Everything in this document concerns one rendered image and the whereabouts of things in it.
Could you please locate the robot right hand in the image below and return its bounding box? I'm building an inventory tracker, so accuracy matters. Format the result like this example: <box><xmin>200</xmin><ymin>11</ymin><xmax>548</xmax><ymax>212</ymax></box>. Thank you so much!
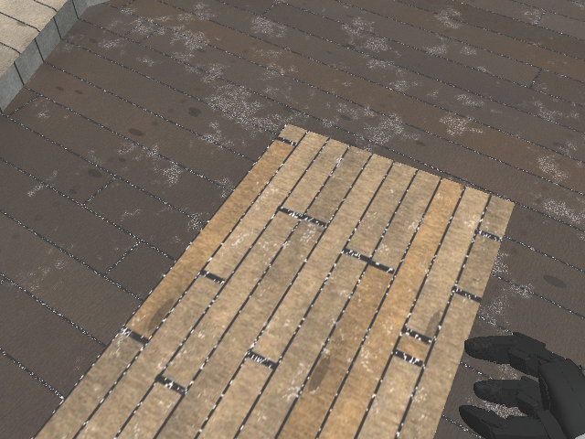
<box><xmin>459</xmin><ymin>332</ymin><xmax>585</xmax><ymax>439</ymax></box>

